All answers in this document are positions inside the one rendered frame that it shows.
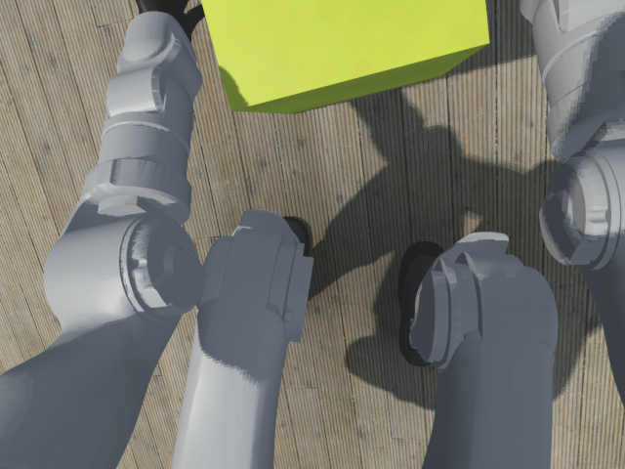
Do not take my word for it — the left robot hand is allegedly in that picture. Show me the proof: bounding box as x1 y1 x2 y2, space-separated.
136 0 205 43

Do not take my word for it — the right robot forearm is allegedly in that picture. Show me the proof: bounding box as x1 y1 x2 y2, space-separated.
520 0 625 160

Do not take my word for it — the robot left thigh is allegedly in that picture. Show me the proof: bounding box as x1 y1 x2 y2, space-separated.
171 228 313 469

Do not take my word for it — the carton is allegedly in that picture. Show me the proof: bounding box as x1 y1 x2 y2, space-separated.
201 0 489 114

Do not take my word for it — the left robot foot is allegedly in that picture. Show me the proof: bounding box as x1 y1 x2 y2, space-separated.
283 217 310 257

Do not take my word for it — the right robot upper arm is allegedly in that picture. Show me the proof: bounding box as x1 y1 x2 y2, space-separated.
539 145 625 408

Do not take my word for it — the left robot forearm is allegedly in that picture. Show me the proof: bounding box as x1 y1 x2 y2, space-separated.
44 11 202 289

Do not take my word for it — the left robot upper arm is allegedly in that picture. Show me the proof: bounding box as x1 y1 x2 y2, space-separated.
0 214 205 469

